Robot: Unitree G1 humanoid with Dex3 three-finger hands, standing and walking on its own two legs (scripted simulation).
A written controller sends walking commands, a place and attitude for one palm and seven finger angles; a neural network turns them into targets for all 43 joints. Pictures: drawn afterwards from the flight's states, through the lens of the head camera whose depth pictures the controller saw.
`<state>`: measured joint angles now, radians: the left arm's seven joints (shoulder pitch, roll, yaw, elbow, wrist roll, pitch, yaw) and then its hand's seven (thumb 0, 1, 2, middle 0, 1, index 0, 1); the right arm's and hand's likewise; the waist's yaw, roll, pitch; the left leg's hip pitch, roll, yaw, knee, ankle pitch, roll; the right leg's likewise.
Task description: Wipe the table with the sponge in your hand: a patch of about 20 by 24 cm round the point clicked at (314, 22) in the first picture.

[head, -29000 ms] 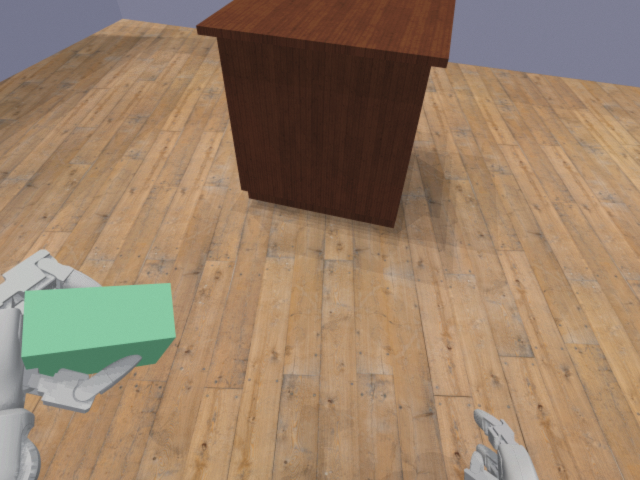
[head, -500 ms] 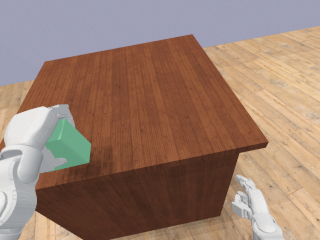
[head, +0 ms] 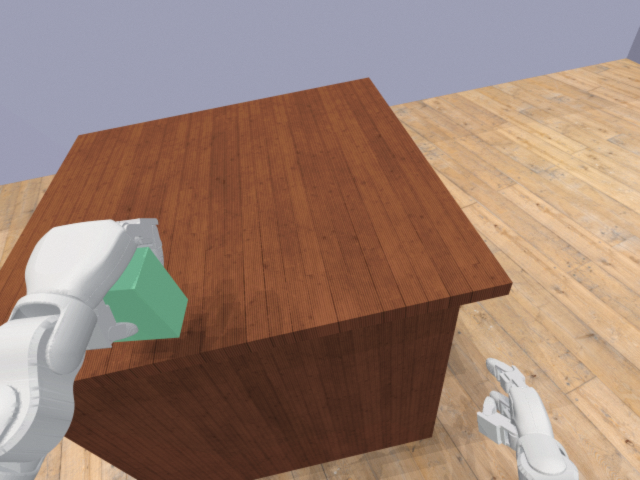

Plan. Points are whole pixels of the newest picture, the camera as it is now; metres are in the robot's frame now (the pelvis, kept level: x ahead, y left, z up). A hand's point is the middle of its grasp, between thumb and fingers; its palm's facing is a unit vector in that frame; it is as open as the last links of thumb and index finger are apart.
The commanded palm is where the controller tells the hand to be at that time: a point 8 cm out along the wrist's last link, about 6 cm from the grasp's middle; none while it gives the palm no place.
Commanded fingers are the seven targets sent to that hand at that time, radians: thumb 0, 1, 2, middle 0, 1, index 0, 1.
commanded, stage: move the sponge above the wiping area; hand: left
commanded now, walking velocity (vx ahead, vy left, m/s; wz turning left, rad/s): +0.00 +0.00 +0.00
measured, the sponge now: (126, 306) +0.23 +0.27 +0.14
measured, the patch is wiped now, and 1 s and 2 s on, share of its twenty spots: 0.00 0.00 0.00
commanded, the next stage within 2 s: none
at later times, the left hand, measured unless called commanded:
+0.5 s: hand (108, 252) +0.26 +0.28 +0.20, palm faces +0.19 +0.02 -0.98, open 9.4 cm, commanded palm +0.21 +0.30 +0.26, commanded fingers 0.00 0.10 1.30 -1.20 -1.60 -1.20 -1.60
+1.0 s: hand (95, 245) +0.27 +0.31 +0.20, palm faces +0.21 +0.01 -0.98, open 9.4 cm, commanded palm +0.22 +0.31 +0.25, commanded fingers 0.00 0.10 1.30 -1.20 -1.60 -1.20 -1.60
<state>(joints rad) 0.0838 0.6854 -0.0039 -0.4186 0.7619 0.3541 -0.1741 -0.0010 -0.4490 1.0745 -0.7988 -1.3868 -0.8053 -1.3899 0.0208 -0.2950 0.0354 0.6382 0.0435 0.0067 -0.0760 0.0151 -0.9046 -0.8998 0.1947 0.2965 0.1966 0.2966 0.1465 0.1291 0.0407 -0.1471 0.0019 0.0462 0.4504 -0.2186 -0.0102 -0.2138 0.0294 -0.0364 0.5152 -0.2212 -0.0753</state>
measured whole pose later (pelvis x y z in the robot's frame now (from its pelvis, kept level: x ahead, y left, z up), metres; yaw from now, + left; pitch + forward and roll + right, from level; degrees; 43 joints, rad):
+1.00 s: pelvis +0.01 +0.02 +0.01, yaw +1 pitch -5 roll +1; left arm -0.10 0.65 -0.01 -0.22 0.82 0.27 -0.09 0.00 -0.46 1.08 -0.80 -1.39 -0.81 -1.39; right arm 0.02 -0.23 0.06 0.68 0.05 -0.02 -0.09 0.02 -0.90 -0.90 0.20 0.30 0.20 0.30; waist 0.15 0.10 0.04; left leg -0.10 -0.02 0.03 0.38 -0.19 0.01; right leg -0.15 0.01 -0.04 0.42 -0.19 -0.05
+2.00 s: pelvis +0.02 +0.01 +0.00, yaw +2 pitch -3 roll +0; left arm -0.04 0.70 0.14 -0.03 0.79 0.25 -0.12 0.00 -0.46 1.09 -0.80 -1.40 -0.81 -1.40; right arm 0.07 -0.29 0.02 0.68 0.06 0.01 -0.09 0.01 -0.90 -0.90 0.20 0.30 0.20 0.30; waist 0.12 0.11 0.04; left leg -0.15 0.00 0.01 0.43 -0.22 0.00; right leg -0.18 0.03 -0.06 0.44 -0.21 -0.06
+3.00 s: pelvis +0.02 +0.02 +0.01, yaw +2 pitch -2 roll +0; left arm 0.03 0.62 0.00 -0.16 0.80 0.34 -0.23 0.00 -0.46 1.09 -0.80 -1.41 -0.81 -1.41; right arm 0.05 -0.31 0.04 0.64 0.06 0.03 -0.08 0.01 -0.90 -0.90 0.20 0.30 0.20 0.30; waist 0.12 0.13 0.04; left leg -0.16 -0.02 0.01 0.41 -0.21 0.02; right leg -0.19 0.01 -0.06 0.43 -0.20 -0.04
